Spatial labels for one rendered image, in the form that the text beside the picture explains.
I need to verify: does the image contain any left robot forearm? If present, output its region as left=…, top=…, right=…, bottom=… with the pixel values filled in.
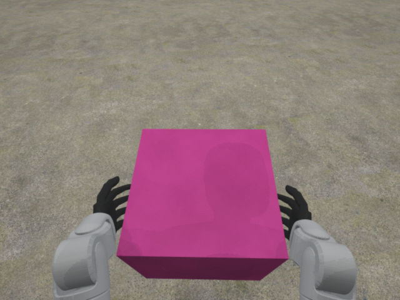
left=52, top=212, right=116, bottom=300

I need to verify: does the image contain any right robot forearm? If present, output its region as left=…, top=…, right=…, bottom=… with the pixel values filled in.
left=289, top=219, right=357, bottom=300

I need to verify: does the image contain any carton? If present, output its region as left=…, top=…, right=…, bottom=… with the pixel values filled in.
left=116, top=129, right=289, bottom=281

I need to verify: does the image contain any robot left hand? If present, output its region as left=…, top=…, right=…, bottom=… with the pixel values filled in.
left=93, top=176, right=131, bottom=232

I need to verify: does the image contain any robot right hand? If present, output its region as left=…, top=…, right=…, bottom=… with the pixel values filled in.
left=277, top=185, right=312, bottom=240

